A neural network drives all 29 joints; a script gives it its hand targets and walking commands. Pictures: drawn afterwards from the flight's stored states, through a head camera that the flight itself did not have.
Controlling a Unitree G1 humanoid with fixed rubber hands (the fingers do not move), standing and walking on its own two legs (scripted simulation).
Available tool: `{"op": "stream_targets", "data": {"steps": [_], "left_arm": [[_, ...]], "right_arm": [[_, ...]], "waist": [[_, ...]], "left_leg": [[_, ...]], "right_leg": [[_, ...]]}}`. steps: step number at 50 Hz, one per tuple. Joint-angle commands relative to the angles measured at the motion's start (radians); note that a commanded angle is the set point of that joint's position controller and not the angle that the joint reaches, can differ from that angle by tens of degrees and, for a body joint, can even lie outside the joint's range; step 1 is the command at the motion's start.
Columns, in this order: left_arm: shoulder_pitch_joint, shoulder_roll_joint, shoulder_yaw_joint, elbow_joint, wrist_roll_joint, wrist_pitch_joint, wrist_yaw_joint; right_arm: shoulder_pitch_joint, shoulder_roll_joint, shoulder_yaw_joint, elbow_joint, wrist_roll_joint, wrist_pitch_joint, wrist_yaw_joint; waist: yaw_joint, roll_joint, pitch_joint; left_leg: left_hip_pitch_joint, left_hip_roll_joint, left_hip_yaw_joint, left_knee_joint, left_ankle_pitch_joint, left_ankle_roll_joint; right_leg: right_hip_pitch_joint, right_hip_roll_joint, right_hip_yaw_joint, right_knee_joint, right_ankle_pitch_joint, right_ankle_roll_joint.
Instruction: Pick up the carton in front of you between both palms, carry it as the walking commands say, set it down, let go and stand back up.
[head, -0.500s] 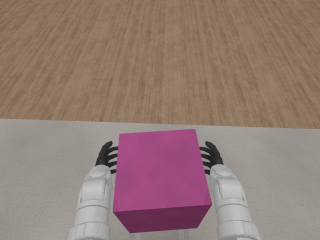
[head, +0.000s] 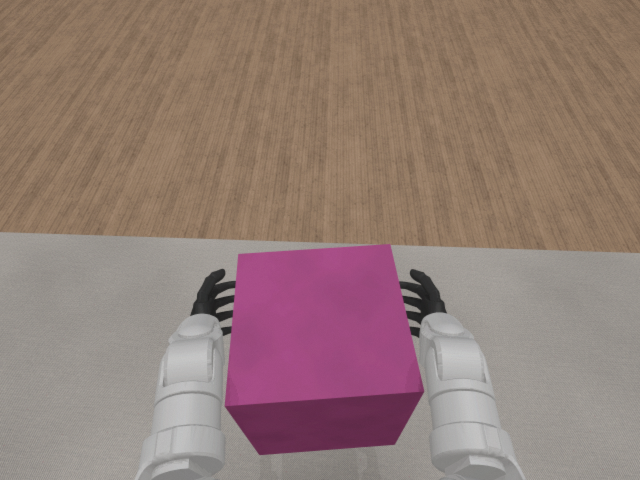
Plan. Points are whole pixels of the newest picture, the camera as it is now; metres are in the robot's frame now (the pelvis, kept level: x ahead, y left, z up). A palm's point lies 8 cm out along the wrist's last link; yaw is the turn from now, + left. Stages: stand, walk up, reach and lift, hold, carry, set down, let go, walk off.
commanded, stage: reach and lift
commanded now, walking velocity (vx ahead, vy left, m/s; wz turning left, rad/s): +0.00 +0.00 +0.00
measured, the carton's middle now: (321, 355) +0.30 +0.00 -0.05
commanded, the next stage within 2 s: hold in 0.50 s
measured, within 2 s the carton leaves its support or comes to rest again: neither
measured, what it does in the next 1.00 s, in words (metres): stands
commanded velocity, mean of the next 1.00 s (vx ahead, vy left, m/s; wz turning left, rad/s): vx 0.00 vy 0.00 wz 0.00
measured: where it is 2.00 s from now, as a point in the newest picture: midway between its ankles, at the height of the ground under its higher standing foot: outside the picture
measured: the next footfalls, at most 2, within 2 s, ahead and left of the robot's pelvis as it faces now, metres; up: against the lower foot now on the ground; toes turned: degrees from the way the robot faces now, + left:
right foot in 1.96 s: +0.23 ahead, -0.09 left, +0.00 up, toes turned -10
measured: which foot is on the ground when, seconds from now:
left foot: down 0.00-1.00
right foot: down 0.00-1.00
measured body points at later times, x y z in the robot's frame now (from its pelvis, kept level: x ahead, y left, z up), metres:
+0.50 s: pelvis +0.02 +0.00 +0.01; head -0.02 +0.00 +0.45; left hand +0.32 +0.15 +0.04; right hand +0.32 -0.15 +0.03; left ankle +0.02 +0.13 -0.74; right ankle +0.03 -0.12 -0.74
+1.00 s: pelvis +0.00 +0.00 +0.00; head -0.04 +0.00 +0.45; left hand +0.31 +0.15 +0.05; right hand +0.30 -0.15 +0.05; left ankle +0.02 +0.13 -0.74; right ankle +0.03 -0.12 -0.74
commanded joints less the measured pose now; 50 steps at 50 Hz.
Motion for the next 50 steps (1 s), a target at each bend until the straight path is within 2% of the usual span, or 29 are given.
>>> {"op": "stream_targets", "data": {"steps": [1,12,24,30,33,37,50], "left_arm": [[-0.450,-0.929,-0.541,0.030,-0.223,-0.009,-0.241],[-0.350,-0.910,-0.582,-0.065,-0.253,0.020,-0.234],[-0.333,-0.908,-0.601,-0.113,-0.269,0.050,-0.227],[-0.310,-0.906,-0.666,-0.207,-0.309,0.091,-0.217],[-0.286,-0.866,-0.628,-0.189,-0.286,0.122,-0.210],[-0.337,-0.865,-0.601,-0.162,-0.275,0.129,-0.218],[-0.446,-0.889,-0.586,-0.108,-0.268,0.115,-0.234]], "right_arm": [[-0.500,0.931,0.544,-0.007,0.237,-0.019,0.230],[-0.392,0.919,0.580,-0.095,0.266,0.009,0.218],[-0.383,0.896,0.594,-0.144,0.277,0.036,0.219],[-0.366,0.895,0.668,-0.240,0.322,0.076,0.212],[-0.341,0.854,0.629,-0.218,0.300,0.106,0.205],[-0.386,0.851,0.595,-0.188,0.283,0.114,0.212],[-0.493,0.891,0.587,-0.134,0.278,0.103,0.223]], "waist": [[0.004,-0.011,-0.280],[0.002,-0.009,-0.283],[0.001,-0.002,-0.254],[0.005,-0.001,-0.294],[0.005,-0.001,-0.210],[0.002,-0.001,-0.154],[0.007,-0.006,-0.195]], "left_leg": [[0.043,-0.069,0.006,-0.087,0.113,0.009],[0.098,-0.075,-0.002,-0.106,0.241,0.004],[0.115,-0.072,-0.011,-0.120,0.239,-0.001],[0.163,-0.070,-0.018,-0.130,0.307,-0.005],[0.140,-0.068,-0.014,-0.150,0.224,-0.003],[0.105,-0.063,-0.006,-0.155,0.108,0.004],[0.083,-0.060,0.003,-0.141,0.036,0.011]], "right_leg": [[0.124,0.068,0.004,-0.076,0.116,-0.005],[0.174,0.072,0.014,-0.096,0.249,0.002],[0.171,0.077,0.013,-0.106,0.222,-0.002],[0.207,0.078,0.017,-0.117,0.280,0.001],[0.184,0.076,0.016,-0.135,0.199,-0.004],[0.152,0.071,0.009,-0.140,0.092,-0.009],[0.153,0.064,0.005,-0.125,0.034,-0.006]]}}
